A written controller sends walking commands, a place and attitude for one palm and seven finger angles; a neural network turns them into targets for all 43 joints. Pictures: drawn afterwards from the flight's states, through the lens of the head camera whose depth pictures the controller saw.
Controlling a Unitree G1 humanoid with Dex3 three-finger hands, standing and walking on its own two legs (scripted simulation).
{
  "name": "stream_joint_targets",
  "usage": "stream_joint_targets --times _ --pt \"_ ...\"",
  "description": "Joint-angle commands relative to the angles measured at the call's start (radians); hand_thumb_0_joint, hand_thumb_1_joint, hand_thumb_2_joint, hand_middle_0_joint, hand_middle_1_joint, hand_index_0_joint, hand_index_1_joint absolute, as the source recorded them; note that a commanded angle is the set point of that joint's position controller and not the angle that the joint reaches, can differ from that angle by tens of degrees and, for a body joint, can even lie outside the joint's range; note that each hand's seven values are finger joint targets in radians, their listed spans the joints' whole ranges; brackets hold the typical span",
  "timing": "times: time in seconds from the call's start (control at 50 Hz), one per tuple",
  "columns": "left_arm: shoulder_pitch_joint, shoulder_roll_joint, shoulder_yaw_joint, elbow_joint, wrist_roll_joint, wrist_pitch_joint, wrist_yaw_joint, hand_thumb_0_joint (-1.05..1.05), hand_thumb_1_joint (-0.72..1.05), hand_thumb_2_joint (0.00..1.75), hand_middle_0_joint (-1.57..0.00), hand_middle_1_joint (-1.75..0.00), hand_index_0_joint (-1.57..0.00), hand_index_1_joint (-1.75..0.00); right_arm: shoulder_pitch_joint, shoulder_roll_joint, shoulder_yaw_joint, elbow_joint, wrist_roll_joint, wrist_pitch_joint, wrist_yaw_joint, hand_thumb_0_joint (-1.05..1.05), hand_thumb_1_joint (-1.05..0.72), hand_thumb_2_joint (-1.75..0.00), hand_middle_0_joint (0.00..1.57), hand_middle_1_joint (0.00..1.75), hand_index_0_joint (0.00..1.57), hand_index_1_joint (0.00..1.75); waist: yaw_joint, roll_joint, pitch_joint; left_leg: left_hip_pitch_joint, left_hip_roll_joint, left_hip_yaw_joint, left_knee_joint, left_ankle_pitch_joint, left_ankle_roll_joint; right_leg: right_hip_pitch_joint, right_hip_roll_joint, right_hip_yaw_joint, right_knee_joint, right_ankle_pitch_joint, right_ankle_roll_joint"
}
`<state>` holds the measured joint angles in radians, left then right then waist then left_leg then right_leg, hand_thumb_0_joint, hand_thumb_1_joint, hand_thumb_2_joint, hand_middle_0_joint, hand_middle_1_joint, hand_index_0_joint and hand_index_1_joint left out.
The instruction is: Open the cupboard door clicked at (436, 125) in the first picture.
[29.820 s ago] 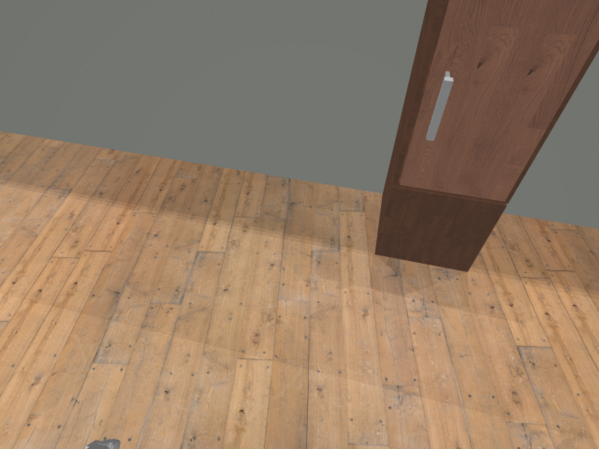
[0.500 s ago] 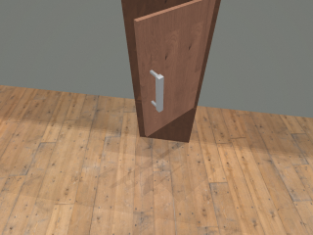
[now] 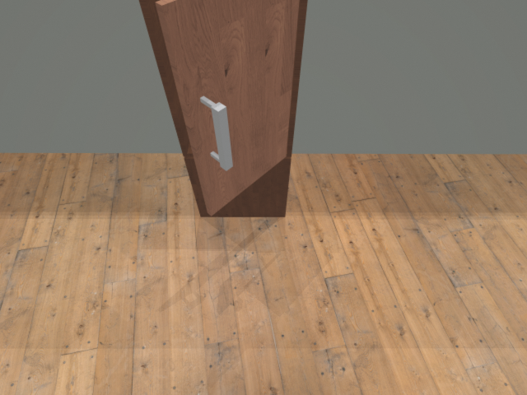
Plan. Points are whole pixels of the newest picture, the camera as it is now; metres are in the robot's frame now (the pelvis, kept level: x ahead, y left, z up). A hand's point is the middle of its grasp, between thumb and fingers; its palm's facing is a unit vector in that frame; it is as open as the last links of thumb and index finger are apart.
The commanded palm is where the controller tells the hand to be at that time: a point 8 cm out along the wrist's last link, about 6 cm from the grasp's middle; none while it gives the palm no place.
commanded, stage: walk to a spot facing it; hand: left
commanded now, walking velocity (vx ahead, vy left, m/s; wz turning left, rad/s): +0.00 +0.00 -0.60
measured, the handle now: (216, 135) +0.63 +0.15 -0.02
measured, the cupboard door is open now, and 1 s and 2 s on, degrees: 46 46 46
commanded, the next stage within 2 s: none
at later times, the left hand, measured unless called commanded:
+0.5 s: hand out of the picture +0.08 +0.18 -0.16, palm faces -0.21 -0.95 -0.25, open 7.4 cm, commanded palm none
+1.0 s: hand (216, 381) +0.16 +0.10 -0.16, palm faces -0.57 -0.78 -0.28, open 7.4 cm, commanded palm none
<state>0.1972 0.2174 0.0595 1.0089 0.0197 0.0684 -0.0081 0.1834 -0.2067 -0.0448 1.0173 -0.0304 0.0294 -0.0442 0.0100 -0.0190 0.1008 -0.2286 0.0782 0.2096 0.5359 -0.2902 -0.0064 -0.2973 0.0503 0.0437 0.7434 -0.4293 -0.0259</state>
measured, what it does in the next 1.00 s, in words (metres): steps on the spot, turning right: left foot, then right foot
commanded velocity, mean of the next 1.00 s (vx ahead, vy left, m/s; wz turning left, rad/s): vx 0.00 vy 0.00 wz -0.60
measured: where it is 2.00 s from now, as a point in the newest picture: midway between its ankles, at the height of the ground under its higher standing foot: outside the picture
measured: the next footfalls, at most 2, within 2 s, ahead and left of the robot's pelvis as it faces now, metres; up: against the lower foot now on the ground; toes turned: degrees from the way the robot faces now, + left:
left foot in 0.52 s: +0.06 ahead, +0.11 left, +0.00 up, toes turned -20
right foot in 0.84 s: -0.05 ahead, -0.15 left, +0.00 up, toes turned -31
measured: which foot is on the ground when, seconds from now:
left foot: down 0.00-0.10, up 0.12-0.50, down 0.52-0.84, up 0.86-1.00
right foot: down 0.00-0.52, up 0.54-0.82, down 0.84-1.00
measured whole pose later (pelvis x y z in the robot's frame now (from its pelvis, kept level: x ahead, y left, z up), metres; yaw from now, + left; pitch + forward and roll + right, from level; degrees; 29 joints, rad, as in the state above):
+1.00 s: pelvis -0.04 -0.03 +0.00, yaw -36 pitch +0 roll +1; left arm 0.16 0.24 0.06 0.88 0.03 0.05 -0.01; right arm 0.18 -0.27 -0.06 0.92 -0.01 0.06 -0.03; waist -0.01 0.00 0.14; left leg -0.45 0.07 0.04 1.04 -0.48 -0.08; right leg -0.31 0.03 0.07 0.58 -0.27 -0.03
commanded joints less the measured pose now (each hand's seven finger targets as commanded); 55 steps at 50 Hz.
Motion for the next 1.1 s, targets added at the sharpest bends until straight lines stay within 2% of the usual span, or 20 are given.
stream_joint_targets --times 0.0,0.04,0.06,0.08,0.1,0.14,0.22,0.36,0.44,0.46,0.5,0.52,0.58,0.72,0.78,0.82,0.84,0.88,0.94,1.08 --pt "-0.003 0.079 0.036 -0.113 0.003 -0.014 -0.007 0.0 0.9 0.9 -0.2 -0.3 -0.2 -0.3 0.005 -0.205 -0.05 -0.078 -0.011 -0.028 -0.011 0.0 -0.9 -0.9 0.2 0.3 0.2 0.3 0.013 0.175 -0.11 0.061 0.348 -0.224 -0.18 0.366 0.168 -0.066 -0.101 -0.024 0.149 -0.114 0.01" --pt "0.092 0.085 0.042 -0.088 0.003 -0.02 -0.01 0.0 0.9 0.9 -0.2 -0.3 -0.2 -0.3 -0.036 -0.211 -0.051 -0.091 -0.005 -0.022 -0.007 0.0 -0.9 -0.9 0.2 0.3 0.2 0.3 0.057 0.111 -0.124 -0.013 0.275 -0.127 -0.039 0.304 0.093 0.088 -0.08 -0.078 -0.077 0.062 0.013" --pt "0.159 0.133 0.055 -0.073 0.01 -0.027 -0.006 0.0 0.9 0.9 -0.2 -0.3 -0.2 -0.3 -0.068 -0.194 -0.054 -0.109 0.006 -0.014 -0.003 0.0 -0.9 -0.9 0.2 0.3 0.2 0.3 0.093 -0.04 -0.104 -0.111 0.179 -0.062 0.13 0.126 0.028 0.159 -0.109 -0.006 -0.277 0.283 0.001" --pt "0.158 0.253 0.075 -0.077 0.024 -0.038 0.011 0.0 0.9 0.9 -0.2 -0.3 -0.2 -0.3 -0.061 -0.108 -0.046 -0.143 0.017 -0.008 0.004 0.0 -0.9 -0.9 0.2 0.3 0.2 0.3 0.082 -0.384 -0.07 -0.327 -0.012 0.007 0.402 -0.3 -0.051 0.192 -0.361 0.424 -0.458 0.48 -0.097" --pt "0.171 0.277 0.075 -0.089 0.005 -0.038 0.016 0.0 0.9 0.9 -0.2 -0.3 -0.2 -0.3 -0.073 -0.132 -0.044 -0.153 0.017 0.004 0.009 0.0 -0.9 -0.9 0.2 0.3 0.2 0.3 0.099 -0.27 -0.059 -0.328 -0.025 -0.147 0.577 -0.364 -0.042 0.115 -0.422 0.497 -0.487 0.436 -0.199" --pt "0.056 0.217 0.071 -0.12 0.009 -0.04 0.029 0.0 0.9 0.9 -0.2 -0.3 -0.2 -0.3 -0.089 -0.117 -0.049 -0.144 0.015 0.003 0.008 0.0 -0.9 -0.9 0.2 0.3 0.2 0.3 0.033 -0.158 -0.033 -0.389 -0.005 -0.238 0.679 -0.222 -0.041 0.094 -0.328 0.447 -0.429 0.41 -0.21" --pt "0.049 0.187 0.066 -0.129 0.007 -0.051 0.035 0.0 0.9 0.9 -0.2 -0.3 -0.2 -0.3 -0.065 -0.082 -0.036 -0.138 0.018 0.002 0.009 0.0 -0.9 -0.9 0.2 0.3 0.2 0.3 0.015 -0.081 -0.142 -0.299 -0.021 -0.225 0.548 -0.151 -0.057 0.166 -0.258 0.342 -0.376 0.561 -0.18" --pt "0.077 0.203 0.075 -0.132 0.014 -0.043 0.028 0.0 0.9 0.9 -0.2 -0.3 -0.2 -0.3 -0.101 -0.083 -0.038 -0.182 0.028 -0.008 0.006 0.0 -0.9 -0.9 0.2 0.3 0.2 0.3 0.035 -0.124 -0.132 -0.224 -0.063 -0.234 0.305 -0.17 -0.046 0.178 -0.23 0.432 -0.384 0.539 -0.183" --pt "0.02 0.21 0.075 -0.155 0.004 -0.035 0.021 0.0 0.9 0.9 -0.2 -0.3 -0.2 -0.3 -0.011 -0.096 -0.036 -0.168 0.035 -0.02 -0.003 0.0 -0.9 -0.9 0.2 0.3 0.2 0.3 -0.017 -0.114 -0.153 -0.035 -0.085 -0.233 0.025 -0.053 -0.03 0.085 -0.178 0.438 -0.337 0.529 -0.124" --pt "-0.006 0.191 0.068 -0.16 0.001 -0.034 0.022 0.0 0.9 0.9 -0.2 -0.3 -0.2 -0.3 0.03 -0.109 -0.04 -0.158 0.034 -0.026 -0.006 0.0 -0.9 -0.9 0.2 0.3 0.2 0.3 -0.042 -0.095 -0.157 0.115 -0.057 -0.249 -0.111 0.015 -0.022 -0.04 -0.143 0.413 -0.3 0.436 -0.077" --pt "-0.015 0.111 0.046 -0.212 -0.012 -0.033 -0.001 0.0 0.9 0.9 -0.2 -0.3 -0.2 -0.3 0.066 -0.27 -0.064 -0.174 0.005 -0.037 -0.016 0.0 -0.9 -0.9 0.2 0.3 0.2 0.3 -0.048 0.344 -0.129 0.242 0.374 -0.675 -0.329 0.047 0.153 -0.345 0.058 0.094 0.061 -0.147 0.045" --pt "-0.047 0.154 0.058 -0.236 0.001 -0.038 -0.013 0.0 0.9 0.9 -0.2 -0.3 -0.2 -0.3 0.043 -0.287 -0.062 -0.197 0.0 -0.033 -0.024 0.0 -0.9 -0.9 0.2 0.3 0.2 0.3 -0.041 0.205 -0.099 0.059 0.442 -0.67 -0.312 0.097 0.226 -0.294 -0.014 0.044 0.258 -0.159 0.07" --pt "-0.014 0.132 0.06 -0.188 0.006 -0.024 -0.022 0.0 0.9 0.9 -0.2 -0.3 -0.2 -0.3 -0.031 -0.19 -0.031 -0.211 -0.007 -0.043 -0.015 0.0 -0.9 -0.9 0.2 0.3 0.2 0.3 0.014 0.211 -0.095 0.049 0.253 -0.38 -0.208 0.418 0.157 -0.285 -0.041 0.015 0.433 -0.039 0.086" --pt "-0.08 0.099 0.031 -0.212 -0.002 -0.022 -0.038 0.0 0.9 0.9 -0.2 -0.3 -0.2 -0.3 0.068 -0.232 -0.048 -0.176 -0.006 -0.033 -0.001 0.0 -0.9 -0.9 0.2 0.3 0.2 0.3 -0.035 0.262 -0.121 0.082 0.232 -0.207 -0.115 0.525 0.117 -0.089 -0.044 -0.126 0.055 -0.013 0.065" --pt "0.024 0.137 0.04 -0.179 -0.002 -0.034 -0.035 0.0 0.9 0.9 -0.2 -0.3 -0.2 -0.3 0.036 -0.246 -0.055 -0.185 0.003 -0.027 0.007 0.0 -0.9 -0.9 0.2 0.3 0.2 0.3 0.025 0.196 -0.149 -0.013 0.206 -0.156 0.053 0.416 0.043 0.147 -0.039 -0.127 -0.243 0.207 0.029" --pt "0.129 0.331 0.076 -0.145 0.009 -0.049 -0.007 0.0 0.9 0.9 -0.2 -0.3 -0.2 -0.3 -0.017 -0.129 -0.03 -0.251 0.022 -0.022 0.014 0.0 -0.9 -0.9 0.2 0.3 0.2 0.3 0.082 -0.337 -0.165 -0.368 -0.018 -0.059 0.482 -0.382 -0.069 0.33 -0.438 0.4 -0.399 0.781 -0.158" --pt "0.144 0.342 0.074 -0.148 0.001 -0.043 0.002 0.0 0.9 0.9 -0.2 -0.3 -0.2 -0.3 -0.023 -0.155 -0.025 -0.254 0.022 -0.013 0.008 0.0 -0.9 -0.9 0.2 0.3 0.2 0.3 0.096 -0.249 -0.162 -0.37 0.007 -0.195 0.587 -0.374 -0.051 0.263 -0.446 0.405 -0.387 0.667 -0.23" --pt "0.04 0.264 0.07 -0.171 0.006 -0.039 0.022 0.0 0.9 0.9 -0.2 -0.3 -0.2 -0.3 -0.033 -0.158 -0.034 -0.221 0.021 -0.012 0.004 0.0 -0.9 -0.9 0.2 0.3 0.2 0.3 0.043 -0.253 -0.169 -0.401 0.024 -0.228 0.639 -0.251 -0.061 0.262 -0.325 0.342 -0.339 0.635 -0.207" --pt "-0.014 0.234 0.059 -0.195 0.008 -0.039 0.023 0.0 0.9 0.9 -0.2 -0.3 -0.2 -0.3 -0.017 -0.121 -0.028 -0.197 0.021 -0.001 0.014 0.0 -0.9 -0.9 0.2 0.3 0.2 0.3 0.007 -0.113 -0.148 -0.26 -0.004 -0.196 0.511 -0.178 -0.07 0.117 -0.272 0.287 -0.364 0.524 -0.176" --pt "-0.074 0.227 0.06 -0.204 0.005 -0.031 0.005 0.0 0.9 0.9 -0.2 -0.3 -0.2 -0.3 0.124 -0.114 -0.029 -0.172 0.018 -0.023 0.02 0.0 -0.9 -0.9 0.2 0.3 0.2 0.3 -0.052 -0.121 -0.116 0.051 -0.067 -0.156 0.049 -0.087 -0.041 -0.103 -0.185 0.36 -0.415 -0.093 -0.124"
